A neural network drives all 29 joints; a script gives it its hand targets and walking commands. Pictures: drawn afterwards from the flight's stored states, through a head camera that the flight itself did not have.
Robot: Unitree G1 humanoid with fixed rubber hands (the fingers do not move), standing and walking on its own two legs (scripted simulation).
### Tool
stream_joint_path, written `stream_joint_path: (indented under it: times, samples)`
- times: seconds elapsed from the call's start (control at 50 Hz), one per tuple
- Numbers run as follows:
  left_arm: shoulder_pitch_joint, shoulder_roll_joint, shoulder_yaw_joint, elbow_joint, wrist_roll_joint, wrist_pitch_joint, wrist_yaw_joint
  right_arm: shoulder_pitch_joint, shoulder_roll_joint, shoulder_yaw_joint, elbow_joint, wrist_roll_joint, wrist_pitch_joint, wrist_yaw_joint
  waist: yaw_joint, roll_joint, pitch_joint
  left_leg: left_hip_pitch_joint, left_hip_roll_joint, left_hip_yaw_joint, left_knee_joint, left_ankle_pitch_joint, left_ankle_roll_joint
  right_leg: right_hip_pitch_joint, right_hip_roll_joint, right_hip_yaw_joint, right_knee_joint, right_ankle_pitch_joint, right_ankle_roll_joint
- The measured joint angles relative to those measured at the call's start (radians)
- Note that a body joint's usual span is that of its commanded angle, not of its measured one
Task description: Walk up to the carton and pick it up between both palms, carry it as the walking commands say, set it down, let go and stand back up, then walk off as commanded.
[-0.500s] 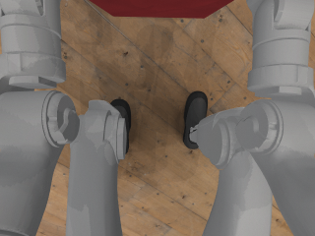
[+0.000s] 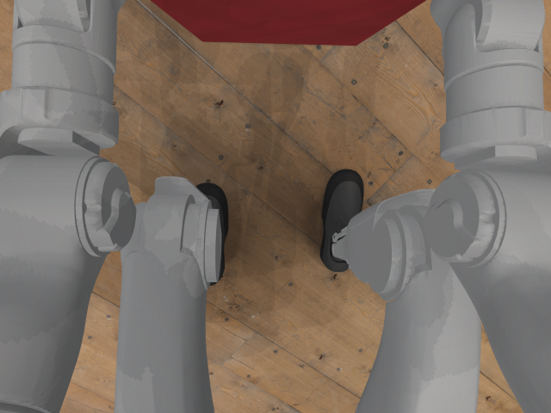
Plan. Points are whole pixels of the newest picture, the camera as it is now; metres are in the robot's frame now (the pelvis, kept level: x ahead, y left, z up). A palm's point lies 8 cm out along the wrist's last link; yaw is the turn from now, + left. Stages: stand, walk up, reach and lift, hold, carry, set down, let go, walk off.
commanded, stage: set down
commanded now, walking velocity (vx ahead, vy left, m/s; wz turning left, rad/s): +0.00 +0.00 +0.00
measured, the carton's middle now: out of the picture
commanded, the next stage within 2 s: none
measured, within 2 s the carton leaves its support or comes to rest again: rests again in 1.38 s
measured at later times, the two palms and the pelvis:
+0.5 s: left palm out of the picture +0.56 +0.18 -0.20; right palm out of the picture +0.56 -0.15 -0.19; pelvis +0.00 +0.00 -0.01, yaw +0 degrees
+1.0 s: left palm out of the picture +0.57 +0.18 -0.20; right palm out of the picture +0.56 -0.16 -0.20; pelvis +0.00 +0.00 -0.02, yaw +0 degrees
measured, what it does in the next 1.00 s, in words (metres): stands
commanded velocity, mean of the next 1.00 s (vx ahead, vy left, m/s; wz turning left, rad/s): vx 0.00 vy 0.00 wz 0.00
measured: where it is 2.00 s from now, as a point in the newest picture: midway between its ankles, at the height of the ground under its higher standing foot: (273, 243)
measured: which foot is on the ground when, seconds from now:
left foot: down 0.00-1.00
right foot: down 0.00-1.00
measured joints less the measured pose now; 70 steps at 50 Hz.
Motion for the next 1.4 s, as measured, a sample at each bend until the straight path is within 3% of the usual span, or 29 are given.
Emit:
stream_joint_path:
  times: [0.16, 0.34, 0.66, 1.4]
  samples:
    - [-0.009, 0.009, -0.020, 0.022, -0.015, -0.020, 0.006, -0.016, -0.008, 0.004, 0.026, 0.000, -0.016, 0.000, 0.000, 0.000, -0.001, -0.020, -0.001, -0.001, 0.016, 0.000, 0.000, -0.018, 0.000, 0.000, 0.014, 0.000, 0.001]
    - [-0.011, 0.015, -0.022, 0.023, -0.020, -0.023, -0.020, -0.020, -0.020, 0.006, 0.044, 0.003, -0.022, 0.012, 0.000, 0.000, -0.001, -0.028, -0.002, -0.002, 0.025, 0.000, 0.000, -0.027, 0.000, 0.000, 0.025, 0.000, 0.001]
    - [0.000, 0.009, 0.019, 0.040, 0.013, -0.038, -0.103, -0.005, -0.033, -0.012, 0.079, 0.008, -0.034, 0.043, 0.000, 0.011, -0.061, -0.084, -0.003, -0.003, 0.044, 0.000, 0.000, -0.089, 0.001, 0.000, 0.048, 0.000, -0.003]
    - [0.014, -0.013, 0.086, 0.055, 0.096, -0.091, -0.149, -0.003, -0.040, -0.025, 0.138, 0.012, -0.096, 0.056, 0.000, 0.011, -0.066, -0.097, -0.003, -0.004, 0.063, -0.001, -0.001, -0.097, 0.003, 0.000, 0.061, 0.000, 0.003]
